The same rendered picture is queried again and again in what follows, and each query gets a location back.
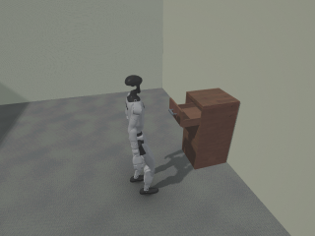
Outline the robot right forearm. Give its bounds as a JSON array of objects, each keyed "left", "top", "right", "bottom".
[{"left": 129, "top": 129, "right": 140, "bottom": 156}]

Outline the humanoid robot torso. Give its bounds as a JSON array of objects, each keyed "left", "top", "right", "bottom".
[{"left": 126, "top": 98, "right": 145, "bottom": 144}]

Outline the robot right hand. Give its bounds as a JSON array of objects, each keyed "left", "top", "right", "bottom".
[{"left": 132, "top": 155, "right": 144, "bottom": 170}]

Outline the robot right upper arm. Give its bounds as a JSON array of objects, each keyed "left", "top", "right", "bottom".
[{"left": 127, "top": 102, "right": 143, "bottom": 134}]

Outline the cabinet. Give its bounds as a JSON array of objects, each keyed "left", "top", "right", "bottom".
[{"left": 182, "top": 88, "right": 240, "bottom": 170}]

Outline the drawer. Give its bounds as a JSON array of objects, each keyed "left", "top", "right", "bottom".
[{"left": 169, "top": 98, "right": 202, "bottom": 128}]

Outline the left robot foot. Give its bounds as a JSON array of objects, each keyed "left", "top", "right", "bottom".
[{"left": 130, "top": 175, "right": 144, "bottom": 183}]

